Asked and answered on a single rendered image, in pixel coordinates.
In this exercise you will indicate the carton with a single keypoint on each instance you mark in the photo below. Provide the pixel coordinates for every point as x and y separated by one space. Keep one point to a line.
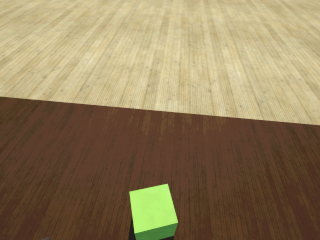
153 213

